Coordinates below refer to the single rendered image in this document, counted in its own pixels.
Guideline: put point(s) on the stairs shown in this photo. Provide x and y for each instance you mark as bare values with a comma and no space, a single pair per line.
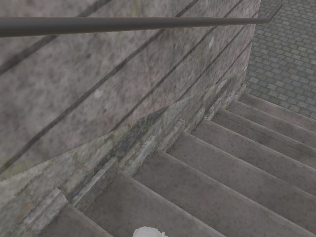
250,171

